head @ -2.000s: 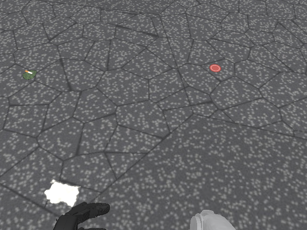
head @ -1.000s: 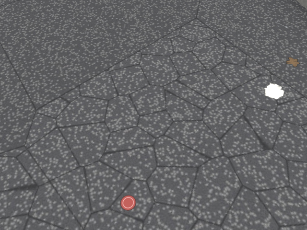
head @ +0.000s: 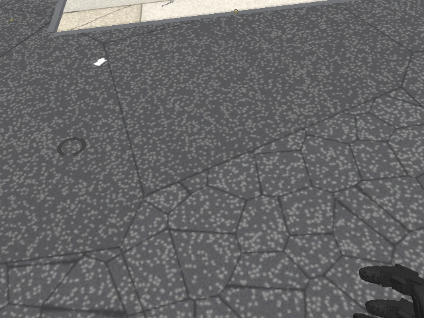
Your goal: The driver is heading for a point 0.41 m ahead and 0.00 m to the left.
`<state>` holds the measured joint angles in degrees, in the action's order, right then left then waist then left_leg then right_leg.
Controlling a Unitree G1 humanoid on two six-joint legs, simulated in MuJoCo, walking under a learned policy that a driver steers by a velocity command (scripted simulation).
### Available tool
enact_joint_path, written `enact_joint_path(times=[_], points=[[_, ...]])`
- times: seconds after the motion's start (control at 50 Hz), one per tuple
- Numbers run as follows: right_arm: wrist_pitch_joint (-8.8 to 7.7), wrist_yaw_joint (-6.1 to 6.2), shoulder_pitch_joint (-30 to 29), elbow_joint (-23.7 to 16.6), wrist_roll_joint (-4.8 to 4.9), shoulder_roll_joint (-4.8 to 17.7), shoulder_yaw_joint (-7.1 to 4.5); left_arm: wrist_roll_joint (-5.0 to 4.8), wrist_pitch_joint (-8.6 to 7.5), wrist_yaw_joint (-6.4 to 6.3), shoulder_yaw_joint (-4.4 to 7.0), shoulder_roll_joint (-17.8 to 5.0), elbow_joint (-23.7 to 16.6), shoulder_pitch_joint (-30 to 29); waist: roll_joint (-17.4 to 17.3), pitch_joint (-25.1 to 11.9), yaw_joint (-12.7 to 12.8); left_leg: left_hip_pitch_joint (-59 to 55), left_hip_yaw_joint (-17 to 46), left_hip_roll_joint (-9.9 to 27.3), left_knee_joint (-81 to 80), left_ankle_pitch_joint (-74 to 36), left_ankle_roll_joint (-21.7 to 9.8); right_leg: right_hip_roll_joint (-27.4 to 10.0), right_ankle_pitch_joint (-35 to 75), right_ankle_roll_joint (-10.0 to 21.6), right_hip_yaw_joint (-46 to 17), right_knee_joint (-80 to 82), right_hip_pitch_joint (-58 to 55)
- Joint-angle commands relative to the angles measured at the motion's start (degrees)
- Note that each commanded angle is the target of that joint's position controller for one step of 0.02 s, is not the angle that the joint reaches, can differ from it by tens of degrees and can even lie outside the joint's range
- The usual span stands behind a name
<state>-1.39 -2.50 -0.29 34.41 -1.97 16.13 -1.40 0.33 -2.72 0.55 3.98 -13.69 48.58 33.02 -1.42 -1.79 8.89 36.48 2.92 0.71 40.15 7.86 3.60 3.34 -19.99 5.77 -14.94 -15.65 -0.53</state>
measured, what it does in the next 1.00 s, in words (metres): walks ahead, turning right: left foot, then right foot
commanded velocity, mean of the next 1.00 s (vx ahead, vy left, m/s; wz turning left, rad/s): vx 0.43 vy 0.00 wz -0.41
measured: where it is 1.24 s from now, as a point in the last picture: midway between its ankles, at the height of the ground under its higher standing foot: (288, 308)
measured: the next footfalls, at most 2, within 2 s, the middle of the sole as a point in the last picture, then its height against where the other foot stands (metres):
left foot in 0.10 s outside the picture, level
right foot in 0.48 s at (324, 309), level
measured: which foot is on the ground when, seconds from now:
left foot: up 0.00-0.08, down 0.10-0.48, up 0.50-0.88, down 0.90-1.00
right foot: down 0.00-0.12, up 0.14-0.46, down 0.48-1.00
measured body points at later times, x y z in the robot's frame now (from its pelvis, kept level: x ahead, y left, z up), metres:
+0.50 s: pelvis +0.37 -0.04 -0.03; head +0.41 -0.07 +0.41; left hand +0.70 +0.07 -0.09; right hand +0.22 -0.28 -0.16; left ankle +0.21 +0.15 -0.71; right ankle +0.49 -0.15 -0.75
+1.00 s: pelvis +0.49 -0.05 +0.00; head +0.49 -0.04 +0.45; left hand +0.66 +0.14 -0.15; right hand +0.48 -0.31 -0.13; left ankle +0.55 +0.04 -0.74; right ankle +0.49 -0.15 -0.74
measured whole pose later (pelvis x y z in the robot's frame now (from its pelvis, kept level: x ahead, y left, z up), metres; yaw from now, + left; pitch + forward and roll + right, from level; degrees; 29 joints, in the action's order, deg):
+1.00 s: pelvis +0.49 -0.05 +0.00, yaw -23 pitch -1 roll -1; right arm 0.7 1.5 13.7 49.3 -1.1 11.7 0.6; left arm 1.0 0.1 -0.2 0.6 -12.3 51.7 13.6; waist 0.8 0.1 1.3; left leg 13.5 -0.7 0.0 28.2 14.0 -1.0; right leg 4.5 -9.5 2.9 -1.1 -25.0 14.4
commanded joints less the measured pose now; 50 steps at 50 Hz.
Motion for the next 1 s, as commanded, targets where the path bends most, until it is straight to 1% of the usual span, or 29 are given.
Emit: enact_joint_path(times=[0.02, 0.06, 0.08, 0.1, 0.12, 0.14, 0.16, 0.18, 0.22, 0.26, 0.3, 0.32, 0.36, 0.4, 0.46, 0.48, 0.5, 0.52, 0.54, 0.56, 0.6, 0.62, 0.7, 0.82, 0.88, 0.9, 0.92, 0.96, 1.0], points=[[-2.0, -0.1, -13.8, -8.1, 0.43, 2.5, -0.19, -0.03, -0.68, -0.66, 2.83, -10.2, -2.0, 0.2, 10.5, 6.3, -0.3, 0.1, -3.4, -3.2, -6.7, 1.2, -0.3, -10.1, 17.0, 7.9, -13.6, 2.4, 2.0], [-2.6, 0.91, -4.7, -6.1, 0.89, 4.5, -1.02, -0.26, -1.1, -0.66, 3.32, -12.1, -3.1, -5.6, 10.6, 2.4, -6.3, -18.8, -3.6, -5.2, -10.6, 3.3, -2.2, -9.3, 34.9, 5.2, -11.4, -3.7, 9.0], [-2.9, 2.08, 6.3, -2.9, 0.63, 7.5, -2.38, -0.65, -1.67, -0.25, 3.79, -13.7, -3.8, -8.4, 7.5, -3.8, -11.8, -34.7, -3.3, -4.9, -10.9, 3.1, -3.8, -6.6, 42.8, 3.2, -8.2, -14.8, 13.9], [-3.11, 3.71, 19.2, -0.4, 0.03, 11.6, -4.07, -0.83, -2.52, 0.38, 3.9, -13.9, -4.7, -11.0, 4.7, -11.1, -18.7, -52.3, 1.0, 1.1, -8.8, 8.5, -5.7, -2.9, 37.2, 1.8, -5.3, -30.2, 24.0], [-3.21, 4.66, 29.1, 0.4, -2.32, 17.2, -5.6, -2.43, -3.34, 0.25, 1.84, -5.4, -7.4, -9.1, -10.3, -22.3, -20.2, -68.0, 26.3, 20.0, -15.7, 39.3, -9.4, 3.7, 3.3, 0.8, 1.2, -50.8, 38.1], [-2.75, 4.42, 23.6, 0.4, -2.19, 16.7, -5.39, -2.4, -2.61, 0.05, 0.75, -5.6, -8.8, -9.3, -16.7, -21.1, -15.7, -60.9, 47.6, 26.2, -25.6, 48.5, -11.7, 1.9, -7.0, 1.1, 5.1, -60.2, 44.4], [-2.37, 4.36, 17.2, -0.3, -1.91, 10.8, -4.31, -0.76, -1.64, -0.01, 1.02, -7.7, -8.0, -13.6, -9.5, -10.1, -14.3, -51.4, 40.6, 23.4, -25.0, 45.2, -11.6, -2.3, -1.0, 1.5, 7.0, -62.6, 46.9], [-2.34, 4.18, 16.2, 0.5, -1.59, 7.2, -3.43, 0.61, -1.08, 0.68, 1.05, -8.0, -7.8, -16.1, -3.2, -4.4, -13.8, -44.8, 30.7, 21.1, -24.7, 35.5, -11.5, -4.8, 2.2, 1.3, 8.8, -61.2, 46.6], [-2.85, 4.01, 17.5, 3.4, -1.45, 4.8, -2.53, 1.97, 0.25, 2.27, 0.77, -6.3, -8.4, -18.9, -3.0, 2.2, -11.8, -36.2, 18.0, 17.2, -27.6, 21.7, -10.7, -7.6, 3.2, 0.6, 9.7, -59.0, 45.7], [-4.42, 3.17, 19.6, 6.2, -0.34, 2.2, -1.66, 2.01, 1.6, 2.96, -0.07, -4.2, -10.5, -22.0, -3.9, 6.9, -10.2, -32.6, 11.1, 16.5, -28.2, -1.0, -11.3, -8.3, 1.9, -0.7, 9.6, -56.5, 46.7], [-5.58, 2.46, 19.8, 7.9, 0.55, 2.6, -1.55, 2.25, 1.93, 3.05, -0.63, -3.6, -12.9, -24.6, -4.0, 7.1, -8.2, -32.5, 3.6, 16.6, -27.1, -27.9, -11.3, -7.0, 3.2, -1.6, 10.1, -52.6, 47.5], [-5.84, 2.3, 17.8, 8.0, 0.73, 3.5, -1.61, 2.2, 1.64, 3.26, -0.96, -3.6, -14.2, -25.9, -4.7, 7.2, -6.9, -30.8, -0.6, 15.2, -27.9, -33.5, -10.6, -6.3, 5.7, -1.9, 10.9, -46.8, 45.7], [-5.9, 2.1, 13.4, 8.0, 1.36, 4.5, -1.72, 2.1, 0.69, 4.5, -2.05, -3.0, -14.5, -27.2, -5.4, 6.8, -5.5, -22.9, -10.5, 8.8, -29.1, -32.4, -7.9, -4.0, 17.4, -1.9, 15.7, -28.3, 31.4], [-5.83, 2.25, 16.9, 9.5, 1.74, 7.1, -2.21, 1.97, 0.38, 5.27, -2.14, -3.5, -13.6, -27.1, -4.7, 4.4, -6.2, -20.3, -11.4, 8.8, -27.3, -35.3, -7.7, 0.0, 23.9, -1.5, 19.9, -22.9, 18.2], [-4.68, 2.96, 18.5, 9.9, 2.57, 10.9, -2.82, 3.82, 0.01, 3.7, -0.74, -7.4, -8.2, -13.5, -2.5, -2.9, -0.1, -23.5, -12.6, 9.1, -5.9, -42.3, -6.3, 2.3, 25.3, 1.8, 17.2, -16.7, 1.8], [-4.23, 3.14, 20.2, 9.8, 2.77, 10.6, -2.64, 4.67, -0.39, 2.67, -0.04, -9.9, -6.7, -9.9, -0.5, -4.9, 1.4, -19.8, -13.2, 6.4, 7.8, -28.3, -5.4, -0.8, 32.0, 2.6, 14.4, -13.2, -4.7], [-3.14, 2.89, 27.9, 8.9, 1.63, 3.3, -1.31, 4.53, -0.62, 1.53, 0.61, -15.2, -7.4, -11.3, 14.8, -11.3, -4.9, -9.1, -13.9, -0.5, 33.3, 31.0, -3.6, -18.8, 76.3, 6.6, -1.3, -22.4, -16.6], [-1.59, 3.65, 34.6, 9.1, 4.29, 5.1, -0.92, 1.24, -0.65, 1.02, 1.22, -16.0, -9.9, -9.6, 12.7, -29.2, -4.0, -4.1, -0.9, -2.6, 46.9, 32.6, -3.8, -30.3, 90.2, 16.6, -17.3, -23.1, -27.3], [-0.97, 3.97, 29.3, 9.0, 2.88, 8.2, -1.35, -0.64, 0.1, -0.15, 1.17, -13.8, -10.9, -13.7, 5.1, -26.6, -3.9, -5.2, 1.1, -0.1, 44.8, 23.1, -3.8, -25.3, 78.8, 14.7, -13.2, -17.9, -18.6], [-0.86, 3.67, 25.4, 8.2, 2.42, 7.4, -0.99, -0.95, 0.3, -0.56, -0.02, -10.5, -10.4, -18.7, 4.5, -16.9, -6.2, -3.6, 0.1, 1.7, 40.0, 19.6, -3.5, -22.0, 67.7, 13.2, -8.6, -13.9, -9.7], [0.41, 3.37, 24.2, 9.0, 0.56, 5.9, -0.44, -0.42, 0.41, -1.1, -1.5, -6.3, -8.8, -21.1, 2.1, -6.9, -9.5, -7.2, -0.3, 3.6, 31.4, 18.3, -3.0, -17.9, 59.9, 10.0, -3.7, -9.0, 3.6], [1.57, 3.17, 25.7, 9.9, 0.15, 5.0, -0.4, -0.17, 0.42, -1.14, -1.91, -5.6, -7.9, -21.0, 2.4, -5.7, -10.8, -12.3, -0.6, 3.5, 27.9, 17.6, -2.7, -16.7, 59.0, 9.0, -1.1, -6.8, 9.6], [3.07, 3.31, 24.7, 10.7, 0.85, 1.5, 0.08, 1.2, -0.79, -0.26, -2.01, -5.5, -5.9, -22.5, 3.7, -6.3, -12.5, -19.7, -2.1, 2.3, 16.7, 14.0, -2.6, -13.7, 56.6, 8.5, 5.6, -3.7, 17.4], [4.06, 4.13, 17.5, 10.9, 0.87, 1.3, 0.05, 1.41, 0.82, 0.2, -1.95, -5.0, -2.7, -21.1, 6.9, -2.6, -9.8, -24.4, -3.1, 0.8, 1.2, 8.9, -3.7, -12.2, 19.7, 6.0, 3.6, -0.6, 21.5], [2.98, 4.42, 17.7, 11.6, -0.11, 1.0, 0.39, 0.96, 1.88, -0.66, -2.48, -3.7, -1.8, -20.8, 3.3, 1.2, -10.8, -31.3, -1.1, 1.9, -14.4, 4.7, -5.7, -10.0, 4.2, 1.8, 1.9, -3.0, 26.5], [2.06, 4.71, 18.2, 11.3, -0.85, 3.5, 0.26, 0.93, 1.82, -0.86, -2.93, -2.0, -1.9, -19.2, -1.8, 1.6, -9.7, -31.8, 7.3, 9.3, -20.5, 3.3, -6.9, -7.3, 2.4, -0.6, 3.7, -7.4, 27.1], [1.69, 4.54, 13.9, 11.0, 0.34, 6.6, -0.4, -0.05, 2.29, -0.94, -2.86, -1.1, -0.7, -15.0, -8.3, 2.8, -5.6, -22.4, 12.3, 13.8, -23.7, 4.9, -10.2, -1.1, 1.8, -2.0, 9.7, -8.4, 20.9], [1.03, 3.97, 10.9, 11.3, 0.97, 2.5, 0.63, 0.69, 2.69, -1.02, -2.42, -3.0, 1.1, -16.8, -5.9, 4.4, -5.9, -14.5, 9.3, 9.8, -25.3, 11.6, -8.2, -2.8, 8.7, -2.7, 8.7, -7.1, 10.1], [0.8, 4.19, 12.5, 12.5, 1.29, 2.5, 0.59, 0.6, 2.47, -0.98, -1.88, -4.7, 2.5, -17.3, -4.5, 4.1, -7.1, -17.5, 5.8, 6.3, -24.7, 11.0, -6.4, -4.6, 12.0, -2.6, 7.2, -5.9, 9.7]])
